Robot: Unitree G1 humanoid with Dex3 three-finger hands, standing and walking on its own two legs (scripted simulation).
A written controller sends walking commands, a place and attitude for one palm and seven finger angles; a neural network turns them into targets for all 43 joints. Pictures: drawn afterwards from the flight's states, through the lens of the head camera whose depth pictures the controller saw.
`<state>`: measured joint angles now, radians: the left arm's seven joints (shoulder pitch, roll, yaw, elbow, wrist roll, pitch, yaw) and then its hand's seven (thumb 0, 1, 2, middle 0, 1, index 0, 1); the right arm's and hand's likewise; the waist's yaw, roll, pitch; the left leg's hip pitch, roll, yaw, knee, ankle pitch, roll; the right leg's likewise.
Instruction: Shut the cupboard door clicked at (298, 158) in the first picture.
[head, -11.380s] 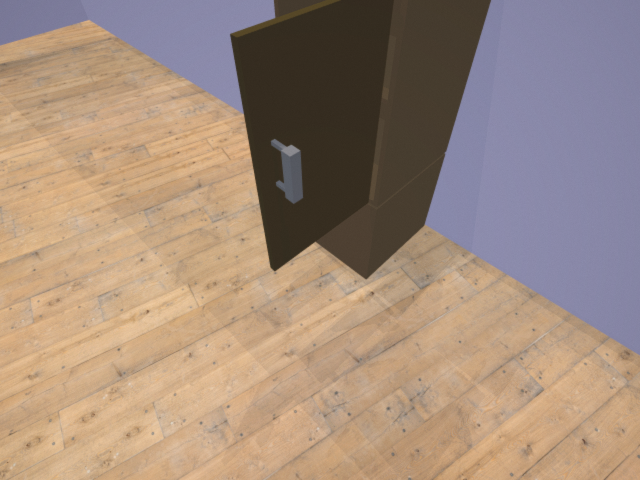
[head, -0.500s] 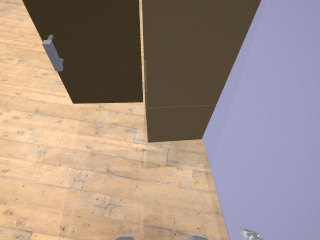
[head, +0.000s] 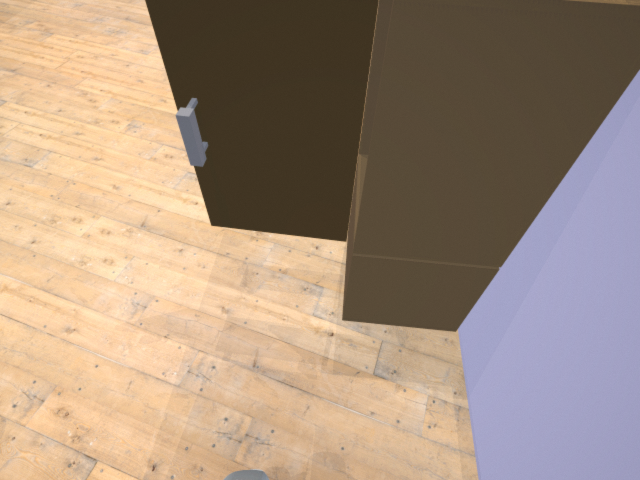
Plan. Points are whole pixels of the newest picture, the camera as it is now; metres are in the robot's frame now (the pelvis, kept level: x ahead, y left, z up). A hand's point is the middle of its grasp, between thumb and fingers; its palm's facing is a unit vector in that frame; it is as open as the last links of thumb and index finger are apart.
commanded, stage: take the last steps up to it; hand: left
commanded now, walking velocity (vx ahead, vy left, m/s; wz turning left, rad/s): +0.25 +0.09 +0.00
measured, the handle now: (195, 131) +0.71 +0.33 -0.01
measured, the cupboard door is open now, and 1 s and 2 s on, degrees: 88 88 88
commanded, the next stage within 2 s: come to a stop and stand still in 0.36 s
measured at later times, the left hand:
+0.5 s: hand (199, 412) +0.22 +0.21 -0.15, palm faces +0.05 -0.98 -0.21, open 7.2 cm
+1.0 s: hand (182, 393) +0.25 +0.25 -0.17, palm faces +0.00 -0.96 -0.26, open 7.4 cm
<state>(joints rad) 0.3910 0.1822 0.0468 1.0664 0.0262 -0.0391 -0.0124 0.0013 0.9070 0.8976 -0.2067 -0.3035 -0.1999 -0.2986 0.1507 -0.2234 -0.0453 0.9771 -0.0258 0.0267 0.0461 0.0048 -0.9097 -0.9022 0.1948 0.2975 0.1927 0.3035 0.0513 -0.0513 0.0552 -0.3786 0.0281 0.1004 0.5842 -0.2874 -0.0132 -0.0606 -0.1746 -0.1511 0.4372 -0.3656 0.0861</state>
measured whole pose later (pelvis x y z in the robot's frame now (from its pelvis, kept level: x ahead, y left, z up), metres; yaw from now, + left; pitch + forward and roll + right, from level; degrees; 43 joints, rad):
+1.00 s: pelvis +0.18 +0.04 -0.01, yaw -3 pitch +1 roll +1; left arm 0.21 0.23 0.06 0.95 0.02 0.04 0.01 0.00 0.91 0.90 -0.20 -0.30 -0.19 -0.30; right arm 0.13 -0.19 -0.05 0.99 -0.02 0.05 -0.03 0.00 -0.91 -0.90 0.20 0.30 0.20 0.30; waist 0.01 -0.01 0.06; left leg -0.39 0.06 0.08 0.58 -0.21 -0.02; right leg -0.25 -0.03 -0.02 0.57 -0.35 -0.02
